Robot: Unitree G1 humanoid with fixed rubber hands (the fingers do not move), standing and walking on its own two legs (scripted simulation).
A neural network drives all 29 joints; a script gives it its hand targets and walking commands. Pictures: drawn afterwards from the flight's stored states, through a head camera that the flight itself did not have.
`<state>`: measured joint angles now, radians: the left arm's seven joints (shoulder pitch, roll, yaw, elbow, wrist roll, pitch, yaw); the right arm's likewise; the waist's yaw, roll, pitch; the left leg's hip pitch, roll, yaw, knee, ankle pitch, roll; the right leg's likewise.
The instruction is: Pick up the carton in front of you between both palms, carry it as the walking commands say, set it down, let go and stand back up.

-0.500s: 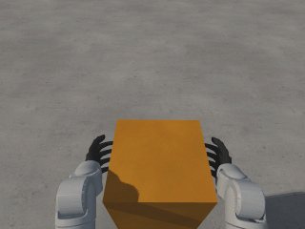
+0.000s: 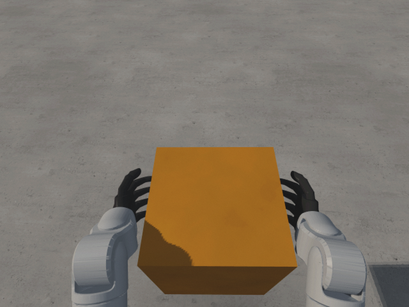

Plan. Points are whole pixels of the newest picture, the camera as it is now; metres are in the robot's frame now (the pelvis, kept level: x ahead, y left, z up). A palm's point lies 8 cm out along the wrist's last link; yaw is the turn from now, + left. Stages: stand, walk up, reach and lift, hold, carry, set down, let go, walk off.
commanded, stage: carry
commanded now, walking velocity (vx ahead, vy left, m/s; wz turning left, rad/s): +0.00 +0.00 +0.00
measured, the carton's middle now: (214, 226) +0.26 +0.00 +0.00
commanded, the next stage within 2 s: none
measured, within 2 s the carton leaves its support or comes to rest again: neither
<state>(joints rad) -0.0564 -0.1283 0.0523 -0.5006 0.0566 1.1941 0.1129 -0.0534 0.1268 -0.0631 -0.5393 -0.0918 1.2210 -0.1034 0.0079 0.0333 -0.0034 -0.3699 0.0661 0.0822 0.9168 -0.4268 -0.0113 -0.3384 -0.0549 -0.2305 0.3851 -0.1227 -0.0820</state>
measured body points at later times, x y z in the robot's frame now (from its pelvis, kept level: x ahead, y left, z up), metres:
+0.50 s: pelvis +0.16 +0.01 +0.00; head +0.15 +0.00 +0.45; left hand +0.43 +0.14 +0.08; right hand +0.41 -0.16 +0.08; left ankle +0.13 +0.14 -0.74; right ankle +0.06 -0.07 -0.74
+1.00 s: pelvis +0.18 -0.02 -0.01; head +0.16 -0.04 +0.44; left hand +0.44 +0.12 +0.08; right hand +0.43 -0.18 +0.07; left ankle +0.13 +0.14 -0.74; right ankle +0.13 -0.09 -0.74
